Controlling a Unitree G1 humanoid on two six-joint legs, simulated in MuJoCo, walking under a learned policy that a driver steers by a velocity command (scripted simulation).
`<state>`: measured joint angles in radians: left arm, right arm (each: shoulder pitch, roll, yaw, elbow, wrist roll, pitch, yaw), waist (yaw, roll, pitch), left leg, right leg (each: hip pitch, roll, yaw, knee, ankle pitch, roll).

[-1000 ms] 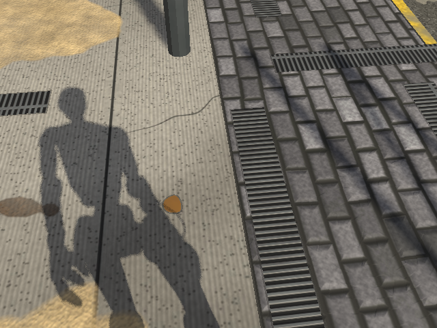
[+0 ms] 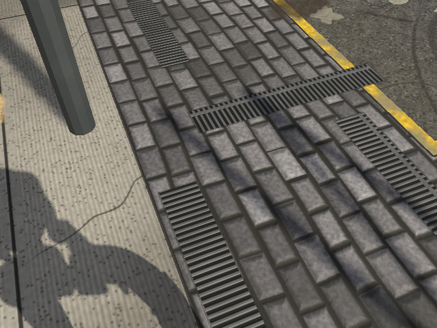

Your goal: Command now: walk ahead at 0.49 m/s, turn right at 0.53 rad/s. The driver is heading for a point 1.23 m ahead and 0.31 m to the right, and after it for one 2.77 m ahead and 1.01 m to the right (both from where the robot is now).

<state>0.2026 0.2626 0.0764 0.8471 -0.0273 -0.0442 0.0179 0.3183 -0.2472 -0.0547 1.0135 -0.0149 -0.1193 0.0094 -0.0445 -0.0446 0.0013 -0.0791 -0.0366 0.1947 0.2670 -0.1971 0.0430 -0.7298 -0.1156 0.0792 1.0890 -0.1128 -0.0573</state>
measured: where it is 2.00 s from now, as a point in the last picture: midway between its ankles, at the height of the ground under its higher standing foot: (322, 190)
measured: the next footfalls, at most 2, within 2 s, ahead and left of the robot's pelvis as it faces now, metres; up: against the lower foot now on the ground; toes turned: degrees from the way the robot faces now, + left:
right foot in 0.26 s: +0.30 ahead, -0.16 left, +0.00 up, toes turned -12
left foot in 0.76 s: +0.64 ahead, -0.06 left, +0.00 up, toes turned -29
